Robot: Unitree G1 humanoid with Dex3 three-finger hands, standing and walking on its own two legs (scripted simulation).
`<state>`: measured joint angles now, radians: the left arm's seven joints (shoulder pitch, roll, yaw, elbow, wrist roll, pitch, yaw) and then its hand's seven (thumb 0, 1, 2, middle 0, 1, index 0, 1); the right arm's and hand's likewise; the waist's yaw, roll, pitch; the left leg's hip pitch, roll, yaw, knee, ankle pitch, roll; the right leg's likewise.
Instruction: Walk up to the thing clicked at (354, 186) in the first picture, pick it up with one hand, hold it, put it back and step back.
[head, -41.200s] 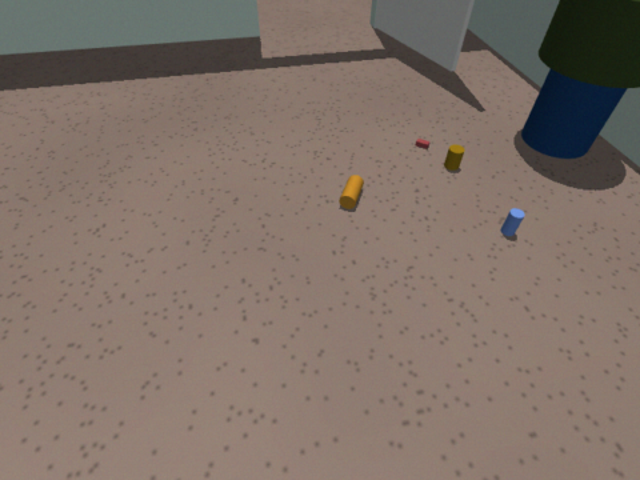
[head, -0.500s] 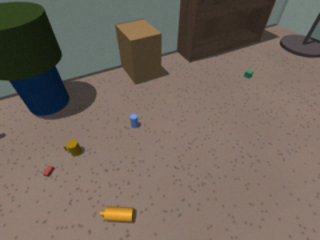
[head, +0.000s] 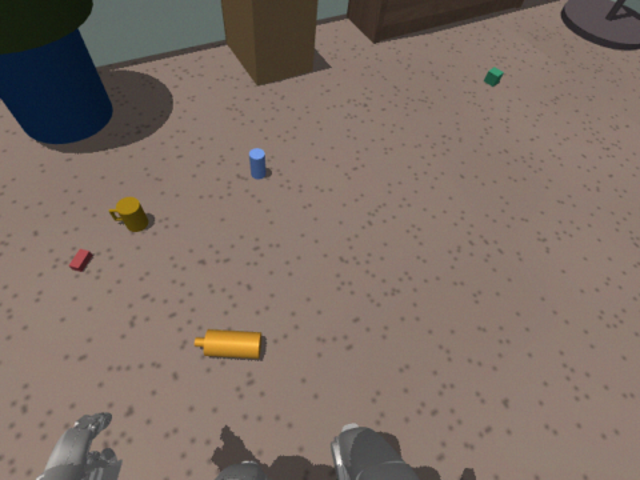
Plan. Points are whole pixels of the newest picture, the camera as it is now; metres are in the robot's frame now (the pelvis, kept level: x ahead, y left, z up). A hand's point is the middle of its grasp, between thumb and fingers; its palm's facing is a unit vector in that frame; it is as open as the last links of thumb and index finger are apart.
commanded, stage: walk up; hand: left
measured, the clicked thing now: (227, 343) +0.50 +0.22 -0.72
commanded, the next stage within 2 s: none
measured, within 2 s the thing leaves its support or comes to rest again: neither
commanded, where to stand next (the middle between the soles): +0.11 -0.02 m, yaw -2 degrees
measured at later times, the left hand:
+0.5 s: hand out of the picture +0.00 +0.24 -0.13, palm faces -0.04 -0.91 -0.42, open 7.4 cm
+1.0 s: hand out of the picture -0.20 +0.22 -0.14, palm faces -0.03 -0.92 -0.39, open 7.4 cm
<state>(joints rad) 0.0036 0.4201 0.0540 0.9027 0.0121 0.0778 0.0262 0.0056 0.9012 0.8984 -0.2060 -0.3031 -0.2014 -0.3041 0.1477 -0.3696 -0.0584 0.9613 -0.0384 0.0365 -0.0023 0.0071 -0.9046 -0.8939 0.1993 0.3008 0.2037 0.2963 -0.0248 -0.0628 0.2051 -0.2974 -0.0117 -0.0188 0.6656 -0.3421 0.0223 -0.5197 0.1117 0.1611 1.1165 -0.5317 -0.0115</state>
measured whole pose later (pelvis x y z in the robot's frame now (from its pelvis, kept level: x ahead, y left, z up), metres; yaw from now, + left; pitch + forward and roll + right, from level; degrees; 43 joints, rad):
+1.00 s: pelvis -0.25 -0.05 +0.00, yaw -3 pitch -3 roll +0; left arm 0.27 0.36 0.07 0.94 0.04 0.01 -0.01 0.01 0.90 0.90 -0.21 -0.30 -0.20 -0.30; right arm 0.19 -0.40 -0.06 0.90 -0.02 0.04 0.00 0.01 -0.90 -0.89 0.20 0.30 0.20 0.30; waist 0.04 0.03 0.09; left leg -0.41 -0.01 -0.12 0.84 -0.43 0.00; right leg -0.19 0.03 0.05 0.62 -0.38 -0.02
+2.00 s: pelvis -0.22 -0.03 +0.01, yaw +0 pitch -3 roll +0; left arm 0.12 0.37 0.02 1.07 0.01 -0.02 0.00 0.01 0.90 0.90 -0.21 -0.30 -0.20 -0.30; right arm 0.07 -0.34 -0.04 1.05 -0.02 -0.02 0.01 0.01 -0.90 -0.89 0.20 0.30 0.20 0.30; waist 0.02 0.00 0.07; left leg -0.19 -0.01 -0.01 0.51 -0.27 0.00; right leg -0.10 -0.02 0.01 0.49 -0.34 0.01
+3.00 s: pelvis -0.25 -0.03 +0.02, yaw +0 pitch -3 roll +0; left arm 0.14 0.35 0.00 1.14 0.01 -0.01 -0.01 0.01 0.90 0.90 -0.21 -0.30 -0.20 -0.30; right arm 0.13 -0.35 0.00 1.15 -0.01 -0.02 0.01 0.01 -0.90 -0.89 0.20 0.30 0.20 0.30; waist 0.00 0.00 0.06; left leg -0.16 0.00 -0.02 0.33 -0.12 0.00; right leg -0.08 -0.01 0.00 0.32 -0.20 0.02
